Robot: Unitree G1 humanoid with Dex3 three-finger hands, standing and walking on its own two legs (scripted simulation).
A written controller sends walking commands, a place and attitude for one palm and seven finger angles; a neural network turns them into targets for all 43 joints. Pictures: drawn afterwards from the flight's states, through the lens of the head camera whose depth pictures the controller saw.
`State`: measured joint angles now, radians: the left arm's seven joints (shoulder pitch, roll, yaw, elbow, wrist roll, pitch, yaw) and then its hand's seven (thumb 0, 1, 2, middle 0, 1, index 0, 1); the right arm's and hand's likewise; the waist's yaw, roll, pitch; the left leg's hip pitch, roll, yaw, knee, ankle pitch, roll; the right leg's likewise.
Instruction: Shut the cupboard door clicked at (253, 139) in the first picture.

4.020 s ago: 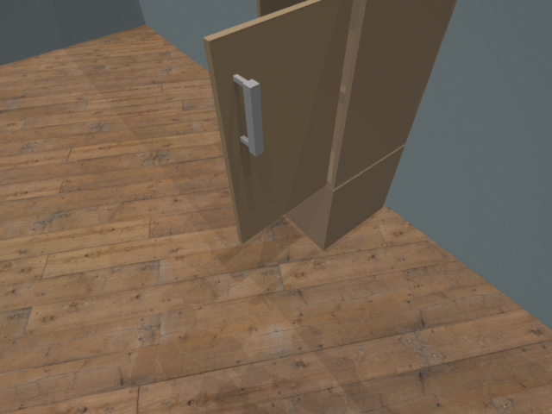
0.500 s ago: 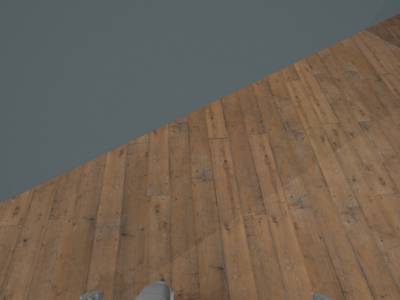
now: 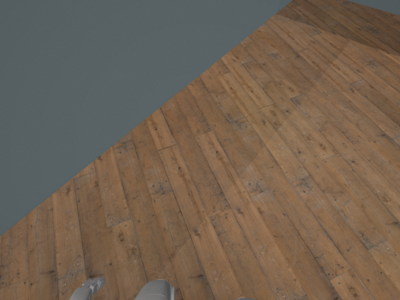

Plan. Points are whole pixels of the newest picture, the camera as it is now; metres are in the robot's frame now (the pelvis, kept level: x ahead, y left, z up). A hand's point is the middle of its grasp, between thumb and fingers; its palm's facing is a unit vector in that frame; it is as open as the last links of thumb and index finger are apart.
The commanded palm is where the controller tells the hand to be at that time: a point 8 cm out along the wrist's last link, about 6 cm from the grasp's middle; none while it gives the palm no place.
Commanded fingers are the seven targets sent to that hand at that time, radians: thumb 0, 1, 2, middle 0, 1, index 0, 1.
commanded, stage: walk around to get in front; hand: left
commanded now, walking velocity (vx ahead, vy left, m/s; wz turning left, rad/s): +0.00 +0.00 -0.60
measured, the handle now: out of the picture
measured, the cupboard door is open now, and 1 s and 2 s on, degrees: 93 93 93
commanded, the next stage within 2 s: walk to a spot facing it in 1.12 s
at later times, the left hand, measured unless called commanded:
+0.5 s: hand (162, 239) +0.26 +0.12 -0.16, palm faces -0.33 -0.92 -0.23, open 7.3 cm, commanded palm none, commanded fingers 0.00 0.90 0.90 -0.20 -0.30 -0.20 -0.30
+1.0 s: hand (224, 166) +0.47 -0.04 -0.15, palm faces -0.60 -0.78 -0.17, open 7.3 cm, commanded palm none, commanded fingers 0.00 0.90 0.90 -0.20 -0.30 -0.20 -0.30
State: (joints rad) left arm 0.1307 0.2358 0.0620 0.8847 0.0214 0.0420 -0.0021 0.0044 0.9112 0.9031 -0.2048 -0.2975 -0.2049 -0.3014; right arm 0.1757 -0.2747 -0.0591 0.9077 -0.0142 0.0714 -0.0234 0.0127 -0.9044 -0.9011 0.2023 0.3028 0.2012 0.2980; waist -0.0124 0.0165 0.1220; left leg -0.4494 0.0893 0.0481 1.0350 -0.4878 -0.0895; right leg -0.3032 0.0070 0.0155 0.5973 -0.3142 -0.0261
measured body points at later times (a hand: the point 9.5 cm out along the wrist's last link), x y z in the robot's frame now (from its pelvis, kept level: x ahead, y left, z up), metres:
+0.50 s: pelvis +0.08 -0.04 -0.01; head +0.12 -0.07 +0.43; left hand +0.28 +0.16 -0.14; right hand -0.01 -0.30 -0.16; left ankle +0.04 +0.13 -0.70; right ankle +0.07 -0.16 -0.73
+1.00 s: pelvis +0.26 -0.13 +0.01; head +0.31 -0.16 +0.45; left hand +0.50 +0.00 -0.14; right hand +0.11 -0.31 -0.14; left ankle +0.27 +0.03 -0.73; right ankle +0.24 -0.26 -0.69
